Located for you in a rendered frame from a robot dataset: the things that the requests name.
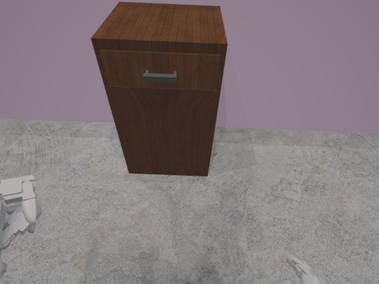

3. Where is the drawer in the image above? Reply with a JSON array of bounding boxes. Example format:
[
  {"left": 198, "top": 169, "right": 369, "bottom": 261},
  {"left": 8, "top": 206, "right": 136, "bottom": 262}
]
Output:
[{"left": 101, "top": 50, "right": 220, "bottom": 90}]

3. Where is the cabinet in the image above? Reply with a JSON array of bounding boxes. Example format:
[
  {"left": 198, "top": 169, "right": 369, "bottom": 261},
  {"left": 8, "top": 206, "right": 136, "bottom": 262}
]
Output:
[{"left": 91, "top": 2, "right": 227, "bottom": 176}]

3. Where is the handle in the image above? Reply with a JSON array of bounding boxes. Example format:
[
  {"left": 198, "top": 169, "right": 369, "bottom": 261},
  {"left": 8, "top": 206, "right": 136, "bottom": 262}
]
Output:
[{"left": 143, "top": 70, "right": 176, "bottom": 83}]

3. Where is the left robot hand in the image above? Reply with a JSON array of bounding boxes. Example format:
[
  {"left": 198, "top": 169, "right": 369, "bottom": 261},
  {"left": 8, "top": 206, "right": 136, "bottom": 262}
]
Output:
[{"left": 0, "top": 175, "right": 42, "bottom": 259}]

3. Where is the right robot hand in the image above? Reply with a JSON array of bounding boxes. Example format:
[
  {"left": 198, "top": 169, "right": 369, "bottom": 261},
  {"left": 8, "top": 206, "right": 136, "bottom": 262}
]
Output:
[{"left": 285, "top": 254, "right": 320, "bottom": 284}]

